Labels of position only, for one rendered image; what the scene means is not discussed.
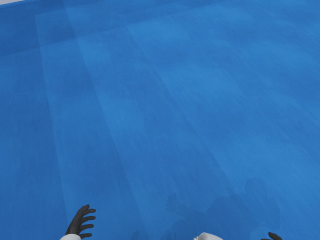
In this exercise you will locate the left robot hand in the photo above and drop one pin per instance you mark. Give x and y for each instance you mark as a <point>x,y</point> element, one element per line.
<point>76,226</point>

